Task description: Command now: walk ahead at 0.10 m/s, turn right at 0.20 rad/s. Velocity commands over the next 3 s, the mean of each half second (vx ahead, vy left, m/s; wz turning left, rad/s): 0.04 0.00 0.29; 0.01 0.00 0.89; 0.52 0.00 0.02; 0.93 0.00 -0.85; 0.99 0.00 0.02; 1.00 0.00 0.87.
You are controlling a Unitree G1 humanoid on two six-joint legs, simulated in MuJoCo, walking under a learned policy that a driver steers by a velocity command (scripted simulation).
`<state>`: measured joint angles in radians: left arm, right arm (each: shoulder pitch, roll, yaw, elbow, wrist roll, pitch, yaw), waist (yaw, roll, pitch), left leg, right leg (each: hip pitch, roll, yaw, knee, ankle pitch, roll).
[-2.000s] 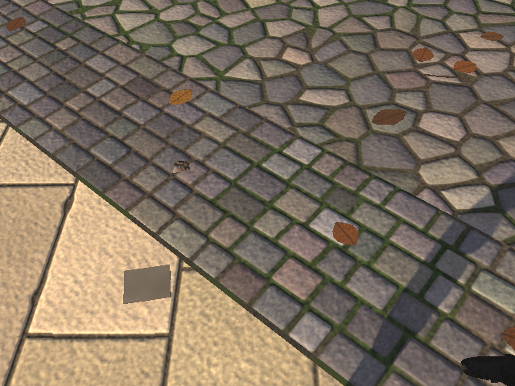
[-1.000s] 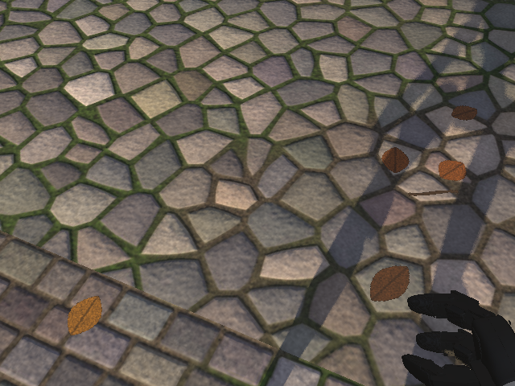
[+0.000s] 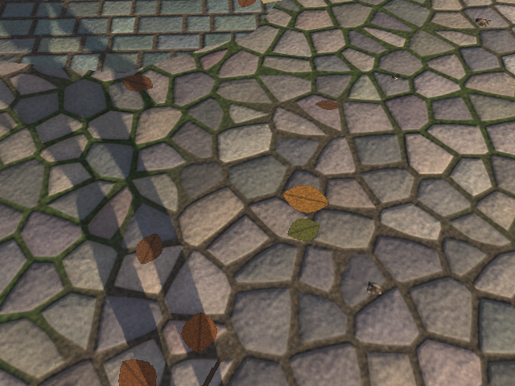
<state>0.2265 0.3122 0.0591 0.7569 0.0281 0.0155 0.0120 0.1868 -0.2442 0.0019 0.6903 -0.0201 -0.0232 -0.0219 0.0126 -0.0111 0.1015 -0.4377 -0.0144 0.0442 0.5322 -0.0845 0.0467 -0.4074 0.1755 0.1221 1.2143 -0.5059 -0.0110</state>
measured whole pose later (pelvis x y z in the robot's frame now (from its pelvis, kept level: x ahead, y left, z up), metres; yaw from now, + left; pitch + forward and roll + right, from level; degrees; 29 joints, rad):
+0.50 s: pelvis +0.00 +0.01 +0.01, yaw +14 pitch +0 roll +0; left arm 0.18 0.25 0.03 0.73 0.03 0.02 0.05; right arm 0.25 -0.30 -0.08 0.72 -0.01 0.09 0.05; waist -0.01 0.02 0.05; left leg -0.39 0.01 0.05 0.83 -0.44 -0.02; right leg -0.19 -0.05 -0.15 0.48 -0.29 -0.01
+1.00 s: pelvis +0.00 +0.03 +0.01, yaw +42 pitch +1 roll -1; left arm 0.12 0.30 0.03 0.67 0.01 0.02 0.02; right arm 0.24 -0.34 -0.10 0.65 -0.02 0.08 0.02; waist -0.05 0.02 0.06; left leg -0.29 -0.19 -0.31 0.52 -0.22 0.05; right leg -0.40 0.07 0.11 0.67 -0.34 0.02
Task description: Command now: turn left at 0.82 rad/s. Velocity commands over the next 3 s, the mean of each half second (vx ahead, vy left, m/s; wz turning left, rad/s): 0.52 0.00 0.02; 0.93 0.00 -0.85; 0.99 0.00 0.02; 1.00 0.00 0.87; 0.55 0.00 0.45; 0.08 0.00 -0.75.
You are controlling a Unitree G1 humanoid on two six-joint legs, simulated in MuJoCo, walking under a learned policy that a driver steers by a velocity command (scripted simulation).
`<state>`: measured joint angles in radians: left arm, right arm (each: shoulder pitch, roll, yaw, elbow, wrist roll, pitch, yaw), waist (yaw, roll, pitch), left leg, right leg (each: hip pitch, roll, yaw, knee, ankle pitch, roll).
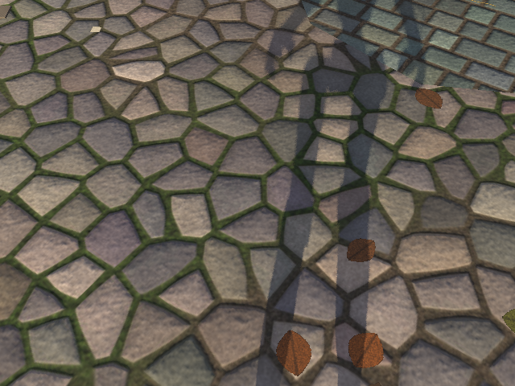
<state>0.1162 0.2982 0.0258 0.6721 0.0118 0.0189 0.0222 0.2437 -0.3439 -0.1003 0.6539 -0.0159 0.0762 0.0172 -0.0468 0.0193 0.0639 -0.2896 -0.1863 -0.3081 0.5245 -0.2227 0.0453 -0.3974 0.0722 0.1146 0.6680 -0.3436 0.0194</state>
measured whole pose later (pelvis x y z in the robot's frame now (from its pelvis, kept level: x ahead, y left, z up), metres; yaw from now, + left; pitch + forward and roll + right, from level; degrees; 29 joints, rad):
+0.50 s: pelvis +0.10 +0.02 +0.00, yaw -2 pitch +3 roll +0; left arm 0.34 0.28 0.07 0.76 0.00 -0.01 -0.03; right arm 0.22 -0.27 -0.01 0.69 -0.04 -0.06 -0.02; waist 0.02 0.00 -0.03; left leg -0.21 -0.01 0.02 0.44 -0.28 0.02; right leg -0.48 0.04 0.08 0.96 -0.33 -0.06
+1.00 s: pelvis +0.43 -0.13 -0.02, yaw -30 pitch +1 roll -1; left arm 0.28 0.33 0.07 0.77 0.02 0.00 -0.02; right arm 0.25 -0.24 0.00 0.72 -0.05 -0.09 0.01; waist -0.02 -0.01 0.06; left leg -0.42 0.10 -0.06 1.39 -0.33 -0.02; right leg -0.36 0.20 -0.04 0.63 -0.29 -0.17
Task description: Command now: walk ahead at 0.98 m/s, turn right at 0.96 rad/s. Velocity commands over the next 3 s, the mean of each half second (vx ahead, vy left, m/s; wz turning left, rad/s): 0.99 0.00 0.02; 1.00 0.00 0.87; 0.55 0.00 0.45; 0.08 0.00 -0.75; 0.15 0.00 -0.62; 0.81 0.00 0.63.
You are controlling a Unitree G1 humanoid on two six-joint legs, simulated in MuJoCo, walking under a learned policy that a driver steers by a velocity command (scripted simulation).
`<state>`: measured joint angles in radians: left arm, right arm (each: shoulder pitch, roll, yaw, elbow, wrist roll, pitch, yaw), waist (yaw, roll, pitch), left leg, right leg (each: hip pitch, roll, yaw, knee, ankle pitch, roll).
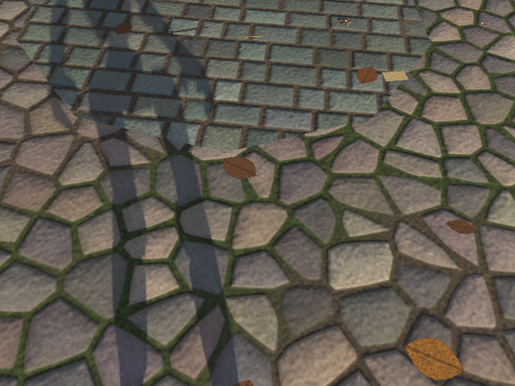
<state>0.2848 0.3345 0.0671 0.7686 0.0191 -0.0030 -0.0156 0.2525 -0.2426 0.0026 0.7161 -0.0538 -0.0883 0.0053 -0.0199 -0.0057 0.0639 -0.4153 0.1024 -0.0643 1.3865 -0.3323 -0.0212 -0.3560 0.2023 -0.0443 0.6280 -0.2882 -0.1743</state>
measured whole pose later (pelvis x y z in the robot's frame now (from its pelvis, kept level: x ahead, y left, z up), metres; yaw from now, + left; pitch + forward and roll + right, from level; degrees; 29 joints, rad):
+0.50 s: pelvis +0.48 +0.04 +0.02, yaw +4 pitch +0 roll +2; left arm 0.13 0.27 -0.02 0.68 0.08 -0.08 -0.01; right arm 0.47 -0.32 -0.06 0.88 -0.01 -0.05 0.02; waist -0.05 -0.01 0.03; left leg -0.23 -0.17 -0.03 0.44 -0.20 0.13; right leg -0.55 -0.04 0.08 1.24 -0.30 -0.02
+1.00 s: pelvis +0.95 +0.06 +0.02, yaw +30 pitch +2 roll -3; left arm 0.46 0.34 0.06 0.86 0.03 -0.10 0.01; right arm 0.07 -0.38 -0.07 0.65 -0.03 0.01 0.07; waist 0.06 0.06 0.00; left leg -0.77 0.06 0.03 1.17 -0.16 0.09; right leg 0.00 -0.02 -0.19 0.33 -0.33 0.03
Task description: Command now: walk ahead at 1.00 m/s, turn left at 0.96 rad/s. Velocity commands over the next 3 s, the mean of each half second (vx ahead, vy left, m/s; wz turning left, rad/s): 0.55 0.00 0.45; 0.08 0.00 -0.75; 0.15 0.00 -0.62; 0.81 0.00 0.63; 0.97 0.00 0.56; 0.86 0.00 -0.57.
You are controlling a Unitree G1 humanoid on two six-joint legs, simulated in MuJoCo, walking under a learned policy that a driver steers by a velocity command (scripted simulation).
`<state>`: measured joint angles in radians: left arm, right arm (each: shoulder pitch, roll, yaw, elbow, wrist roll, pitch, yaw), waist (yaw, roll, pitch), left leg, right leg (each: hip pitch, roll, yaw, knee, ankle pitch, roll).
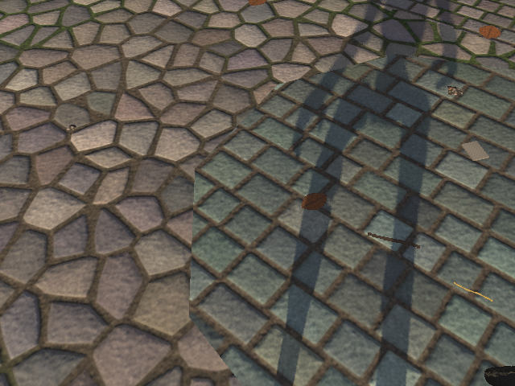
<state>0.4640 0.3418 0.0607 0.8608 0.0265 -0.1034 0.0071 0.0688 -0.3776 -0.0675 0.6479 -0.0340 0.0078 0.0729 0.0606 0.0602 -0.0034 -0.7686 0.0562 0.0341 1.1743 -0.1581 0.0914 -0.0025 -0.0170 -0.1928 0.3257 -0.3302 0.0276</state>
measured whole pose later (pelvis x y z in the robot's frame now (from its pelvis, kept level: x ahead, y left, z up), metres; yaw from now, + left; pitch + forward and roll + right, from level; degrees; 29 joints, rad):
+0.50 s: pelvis +0.36 +0.02 +0.01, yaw +12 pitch +0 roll +1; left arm 0.22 0.23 0.01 0.75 0.01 -0.02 -0.01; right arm 0.27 -0.23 -0.01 0.83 -0.02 -0.06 0.00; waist -0.02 -0.02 0.11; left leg -0.10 -0.13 0.11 0.33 -0.23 0.13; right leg -0.62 -0.06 -0.01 0.78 -0.05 -0.03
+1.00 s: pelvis +0.46 +0.01 +0.00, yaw -13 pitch +2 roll +2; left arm 0.26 0.31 0.10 0.69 0.01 0.07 -0.01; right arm 0.11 -0.29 -0.03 0.72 -0.02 0.05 -0.03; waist 0.06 0.01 0.06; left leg -0.48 -0.03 -0.15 0.84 -0.35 -0.05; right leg -0.36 0.20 0.25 0.42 -0.06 -0.09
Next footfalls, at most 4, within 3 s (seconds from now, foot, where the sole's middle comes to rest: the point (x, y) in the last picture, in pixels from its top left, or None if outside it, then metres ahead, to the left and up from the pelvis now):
0.16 left None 0.36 0.05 -0.77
0.62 right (307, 357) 0.57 -0.05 -0.77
1.16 left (244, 350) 0.58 0.12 -0.77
1.58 right None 0.49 -0.09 -0.77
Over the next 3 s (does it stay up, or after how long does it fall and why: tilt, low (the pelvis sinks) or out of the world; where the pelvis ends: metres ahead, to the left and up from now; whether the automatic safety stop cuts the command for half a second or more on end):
stays up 1.72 0.01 0.00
